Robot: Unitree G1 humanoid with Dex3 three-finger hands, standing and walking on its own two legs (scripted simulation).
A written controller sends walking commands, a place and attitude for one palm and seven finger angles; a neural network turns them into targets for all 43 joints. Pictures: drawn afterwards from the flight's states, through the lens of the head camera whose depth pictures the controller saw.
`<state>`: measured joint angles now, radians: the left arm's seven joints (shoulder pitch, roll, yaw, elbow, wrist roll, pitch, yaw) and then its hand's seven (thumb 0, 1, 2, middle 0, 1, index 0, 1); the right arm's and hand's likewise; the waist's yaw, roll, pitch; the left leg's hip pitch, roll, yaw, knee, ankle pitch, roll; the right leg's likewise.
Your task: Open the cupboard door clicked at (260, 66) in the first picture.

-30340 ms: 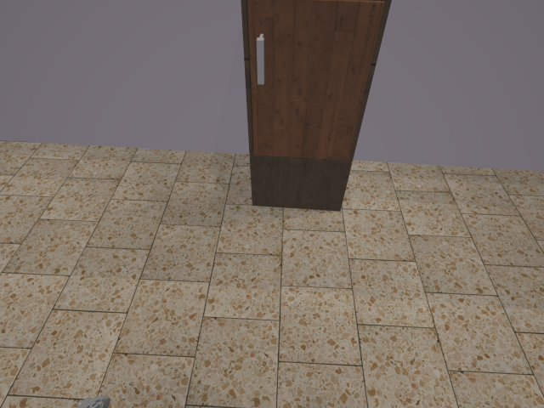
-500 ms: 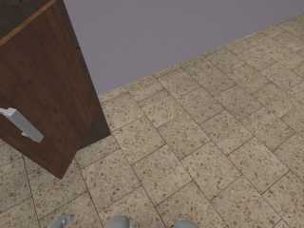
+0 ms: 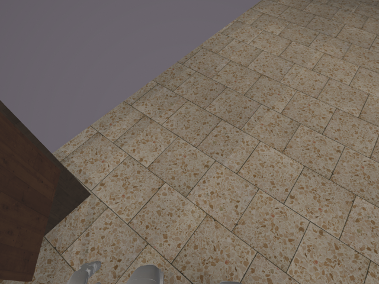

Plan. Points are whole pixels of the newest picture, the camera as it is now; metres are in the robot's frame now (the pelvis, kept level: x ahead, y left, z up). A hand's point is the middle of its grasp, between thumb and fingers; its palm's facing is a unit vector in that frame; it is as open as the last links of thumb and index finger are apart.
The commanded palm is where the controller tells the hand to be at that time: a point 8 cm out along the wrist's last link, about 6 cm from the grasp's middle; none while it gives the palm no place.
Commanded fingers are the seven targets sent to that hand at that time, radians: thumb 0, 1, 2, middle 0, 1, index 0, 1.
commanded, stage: walk to a spot facing it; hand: left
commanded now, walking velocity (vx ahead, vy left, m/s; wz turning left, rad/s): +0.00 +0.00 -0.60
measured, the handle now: out of the picture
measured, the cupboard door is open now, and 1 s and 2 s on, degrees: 44 44 44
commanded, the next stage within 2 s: turn to face it in 1.40 s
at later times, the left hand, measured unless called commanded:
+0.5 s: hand (147, 225) +0.26 +0.12 -0.15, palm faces -0.36 -0.91 -0.18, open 7.4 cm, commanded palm none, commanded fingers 0.00 0.90 0.90 -0.20 -0.30 -0.20 -0.30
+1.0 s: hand (184, 181) +0.40 +0.03 -0.17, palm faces -0.48 -0.86 -0.17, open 7.4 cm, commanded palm none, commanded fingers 0.00 0.90 0.90 -0.20 -0.30 -0.20 -0.30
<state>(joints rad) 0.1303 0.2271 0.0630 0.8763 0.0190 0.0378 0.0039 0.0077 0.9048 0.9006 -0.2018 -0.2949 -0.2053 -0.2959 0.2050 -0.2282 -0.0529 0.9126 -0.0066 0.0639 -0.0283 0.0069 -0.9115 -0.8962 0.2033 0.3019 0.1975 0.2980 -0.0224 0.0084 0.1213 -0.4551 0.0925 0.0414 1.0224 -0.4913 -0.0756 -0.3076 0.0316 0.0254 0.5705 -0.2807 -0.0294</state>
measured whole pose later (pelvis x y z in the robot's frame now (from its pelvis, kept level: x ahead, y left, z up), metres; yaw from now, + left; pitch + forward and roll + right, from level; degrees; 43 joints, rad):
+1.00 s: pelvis +0.27 -0.12 +0.00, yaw -32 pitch +2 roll +0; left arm 0.24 0.23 0.08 1.02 0.03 0.01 -0.04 0.01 0.91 0.90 -0.20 -0.29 -0.20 -0.30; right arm 0.22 -0.15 -0.02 0.90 -0.05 -0.08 -0.01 0.00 -0.91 -0.90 0.20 0.30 0.20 0.30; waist 0.00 -0.05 0.03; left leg -0.32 0.09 0.12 0.55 -0.26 -0.02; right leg -0.45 -0.01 -0.02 1.14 -0.40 -0.03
